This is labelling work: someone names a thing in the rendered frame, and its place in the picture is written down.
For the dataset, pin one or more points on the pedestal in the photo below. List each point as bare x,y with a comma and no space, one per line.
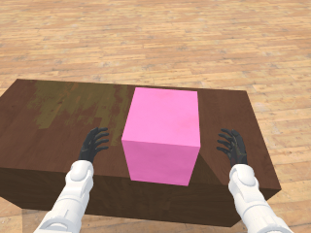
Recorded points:
43,125

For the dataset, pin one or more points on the carton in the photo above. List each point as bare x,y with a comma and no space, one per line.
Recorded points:
161,137

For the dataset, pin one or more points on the robot left hand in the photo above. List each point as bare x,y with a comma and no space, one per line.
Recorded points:
89,148

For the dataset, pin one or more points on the left robot forearm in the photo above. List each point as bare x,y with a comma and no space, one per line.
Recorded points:
69,208

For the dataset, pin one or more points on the right robot forearm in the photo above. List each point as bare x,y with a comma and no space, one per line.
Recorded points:
250,204

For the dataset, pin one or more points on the robot right hand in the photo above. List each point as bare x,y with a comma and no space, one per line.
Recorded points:
236,149

